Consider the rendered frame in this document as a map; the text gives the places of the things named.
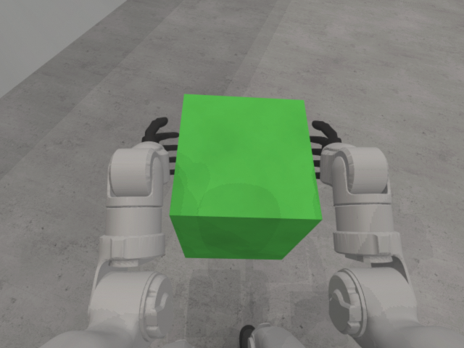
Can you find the robot right hand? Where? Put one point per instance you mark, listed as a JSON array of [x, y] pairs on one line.
[[332, 138]]

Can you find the robot left hand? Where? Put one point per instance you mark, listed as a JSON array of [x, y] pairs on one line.
[[151, 135]]

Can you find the left robot upper arm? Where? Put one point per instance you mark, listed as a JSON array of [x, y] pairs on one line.
[[129, 309]]

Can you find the right robot forearm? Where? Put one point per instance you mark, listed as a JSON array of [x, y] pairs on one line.
[[362, 197]]

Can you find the right robot upper arm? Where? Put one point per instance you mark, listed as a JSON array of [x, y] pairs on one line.
[[377, 308]]

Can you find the carton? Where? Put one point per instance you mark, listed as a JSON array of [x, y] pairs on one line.
[[244, 185]]

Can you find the robot right shin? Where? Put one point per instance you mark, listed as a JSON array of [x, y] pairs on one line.
[[262, 325]]

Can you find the right robot thigh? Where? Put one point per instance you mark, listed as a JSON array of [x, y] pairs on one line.
[[273, 337]]

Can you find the left robot forearm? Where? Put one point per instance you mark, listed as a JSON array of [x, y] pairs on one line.
[[133, 230]]

